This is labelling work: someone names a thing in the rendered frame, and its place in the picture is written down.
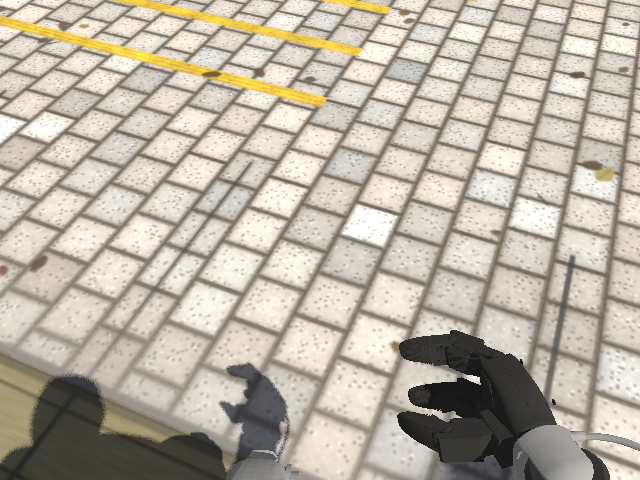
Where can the left robot shin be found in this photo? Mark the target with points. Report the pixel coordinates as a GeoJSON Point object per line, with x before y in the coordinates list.
{"type": "Point", "coordinates": [259, 454]}

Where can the robot right hand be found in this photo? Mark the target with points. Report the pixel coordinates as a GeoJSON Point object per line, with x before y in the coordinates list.
{"type": "Point", "coordinates": [506, 405]}

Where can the left robot thigh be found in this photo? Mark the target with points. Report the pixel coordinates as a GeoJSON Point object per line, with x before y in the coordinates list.
{"type": "Point", "coordinates": [253, 468]}

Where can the right robot forearm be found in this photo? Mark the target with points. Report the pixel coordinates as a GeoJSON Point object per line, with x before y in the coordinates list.
{"type": "Point", "coordinates": [548, 452]}

